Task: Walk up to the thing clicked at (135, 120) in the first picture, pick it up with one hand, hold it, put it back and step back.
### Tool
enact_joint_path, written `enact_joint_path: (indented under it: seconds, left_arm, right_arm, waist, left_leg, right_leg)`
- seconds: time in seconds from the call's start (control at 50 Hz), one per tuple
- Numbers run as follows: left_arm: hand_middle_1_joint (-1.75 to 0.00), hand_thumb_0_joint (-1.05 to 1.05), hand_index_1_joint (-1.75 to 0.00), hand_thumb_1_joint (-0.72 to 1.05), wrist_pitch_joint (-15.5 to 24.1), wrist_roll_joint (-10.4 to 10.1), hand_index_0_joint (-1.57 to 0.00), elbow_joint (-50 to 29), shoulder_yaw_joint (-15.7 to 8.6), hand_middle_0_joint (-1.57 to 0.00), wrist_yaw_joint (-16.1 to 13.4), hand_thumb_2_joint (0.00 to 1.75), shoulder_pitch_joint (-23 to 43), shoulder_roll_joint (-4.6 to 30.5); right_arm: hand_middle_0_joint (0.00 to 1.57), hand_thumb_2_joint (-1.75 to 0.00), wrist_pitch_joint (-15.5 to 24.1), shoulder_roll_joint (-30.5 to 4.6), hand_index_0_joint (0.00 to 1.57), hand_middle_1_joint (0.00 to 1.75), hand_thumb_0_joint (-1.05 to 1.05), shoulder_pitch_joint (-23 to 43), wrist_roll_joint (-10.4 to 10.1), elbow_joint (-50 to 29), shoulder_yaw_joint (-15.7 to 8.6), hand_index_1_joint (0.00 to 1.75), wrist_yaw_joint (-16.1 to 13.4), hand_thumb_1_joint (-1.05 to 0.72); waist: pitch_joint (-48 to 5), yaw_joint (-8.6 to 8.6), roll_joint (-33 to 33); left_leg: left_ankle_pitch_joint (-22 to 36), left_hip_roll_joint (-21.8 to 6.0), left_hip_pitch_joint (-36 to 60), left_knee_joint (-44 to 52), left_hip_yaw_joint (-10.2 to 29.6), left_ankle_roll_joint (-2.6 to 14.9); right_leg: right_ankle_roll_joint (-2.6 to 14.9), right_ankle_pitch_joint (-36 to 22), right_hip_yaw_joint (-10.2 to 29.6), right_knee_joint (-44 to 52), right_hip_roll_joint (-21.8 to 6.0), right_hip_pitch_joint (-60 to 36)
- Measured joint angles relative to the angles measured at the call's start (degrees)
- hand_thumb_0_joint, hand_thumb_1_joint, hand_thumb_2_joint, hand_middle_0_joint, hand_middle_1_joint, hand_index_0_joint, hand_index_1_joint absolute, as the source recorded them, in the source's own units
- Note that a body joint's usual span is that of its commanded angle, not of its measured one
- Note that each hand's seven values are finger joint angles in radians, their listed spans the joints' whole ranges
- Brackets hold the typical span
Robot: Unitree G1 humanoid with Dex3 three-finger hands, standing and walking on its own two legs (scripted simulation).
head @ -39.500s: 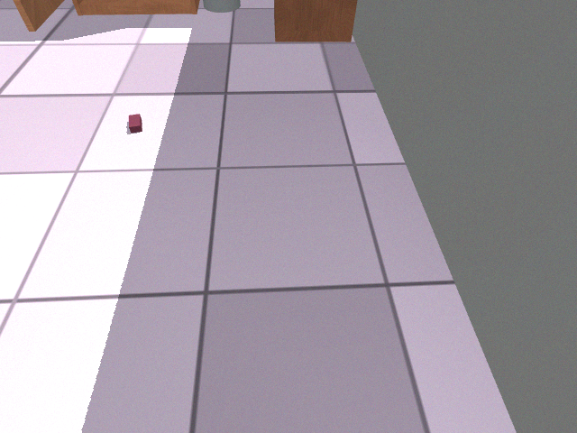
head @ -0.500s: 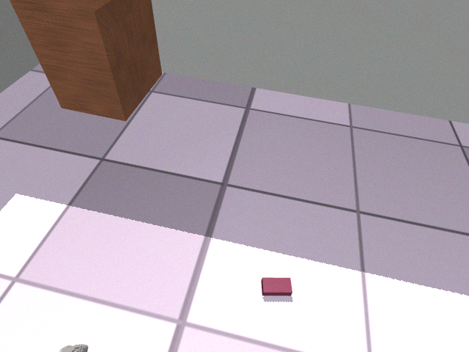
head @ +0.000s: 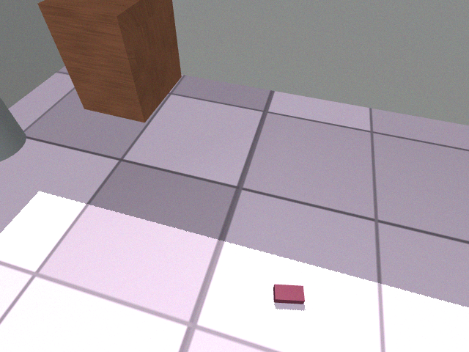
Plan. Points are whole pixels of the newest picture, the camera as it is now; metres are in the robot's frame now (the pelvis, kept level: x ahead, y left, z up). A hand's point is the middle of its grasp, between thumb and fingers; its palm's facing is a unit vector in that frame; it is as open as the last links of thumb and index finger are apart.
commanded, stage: walk up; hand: right
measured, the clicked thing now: (288, 294) +0.48 -0.23 -0.76
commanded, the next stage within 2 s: stand in 0.42 s
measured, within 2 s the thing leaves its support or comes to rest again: neither
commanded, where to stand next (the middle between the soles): +0.09 +0.00 m, yaw +0 degrees
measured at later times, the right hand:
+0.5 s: hand out of the picture +0.08 -0.25 -0.16, palm faces -0.03 +0.94 -0.35, open 7.4 cm
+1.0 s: hand out of the picture +0.08 -0.25 -0.16, palm faces -0.03 +0.94 -0.35, open 7.4 cm
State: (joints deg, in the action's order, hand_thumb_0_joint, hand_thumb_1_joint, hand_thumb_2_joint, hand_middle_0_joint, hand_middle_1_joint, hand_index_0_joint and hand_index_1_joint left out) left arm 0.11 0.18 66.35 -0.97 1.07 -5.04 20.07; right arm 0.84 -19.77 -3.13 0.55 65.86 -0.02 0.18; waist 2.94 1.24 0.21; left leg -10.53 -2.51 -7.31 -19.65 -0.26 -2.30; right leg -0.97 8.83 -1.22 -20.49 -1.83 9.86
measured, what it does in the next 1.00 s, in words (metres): stands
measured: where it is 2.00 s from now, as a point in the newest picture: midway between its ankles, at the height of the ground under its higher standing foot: outside the picture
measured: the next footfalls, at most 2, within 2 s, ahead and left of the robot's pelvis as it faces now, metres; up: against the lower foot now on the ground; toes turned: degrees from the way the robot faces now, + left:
none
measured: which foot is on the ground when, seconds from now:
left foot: down 0.00-1.00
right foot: down 0.00-1.00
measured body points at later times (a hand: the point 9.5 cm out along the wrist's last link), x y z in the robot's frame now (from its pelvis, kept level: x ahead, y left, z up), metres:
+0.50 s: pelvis +0.01 +0.00 +0.00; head +0.02 +0.00 +0.45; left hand +0.09 +0.30 -0.13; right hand +0.08 -0.30 -0.13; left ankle +0.00 +0.15 -0.75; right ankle +0.03 -0.13 -0.75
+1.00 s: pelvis +0.01 +0.00 +0.00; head +0.03 +0.00 +0.45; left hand +0.09 +0.30 -0.13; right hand +0.09 -0.30 -0.13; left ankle +0.00 +0.15 -0.75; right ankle +0.03 -0.13 -0.75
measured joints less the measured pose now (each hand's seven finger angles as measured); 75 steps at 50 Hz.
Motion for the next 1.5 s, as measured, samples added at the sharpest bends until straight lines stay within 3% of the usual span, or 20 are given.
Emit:
enact_joint_path:
  seconds: [0.42, 1.5]
  left_arm:
    - [-0.3, 0.01, -0.3, 0.9, -0.4, 0.0, -0.21, -0.5, -0.2, -0.2, 0.0, 0.9, 1.1, -0.3]
    - [-0.3, 0.01, -0.3, 0.9, 0.3, 0.1, -0.21, -1.4, 0.8, -0.2, -0.5, 0.9, -0.2, -0.1]
  right_arm:
    - [0.2, -0.9, -0.3, 0.0, 0.2, 0.3, 0.0, -1.9, 0.2, 0.8, -0.1, 0.3, -0.2, -0.91]
    - [0.2, -0.9, -0.5, -0.6, 0.2, 0.3, 0.0, -3.4, 0.3, -1.1, -0.2, 0.3, 0.0, -0.91]
  waist:
    - [-0.1, -0.95, 0.3]
    - [-0.1, -0.94, -0.4]
  left_leg:
    - [-0.3, -0.2, 1.0, 0.5, 0.0, -0.17]
    - [-0.7, 0.0, 2.3, 1.8, -0.6, 0.17]
  right_leg:
    - [0.13, 0.3, -0.1, 0.4, 0.2, -1.0]
    - [-0.3, 0.7, 0.5, 1.4, 0.0, -1.9]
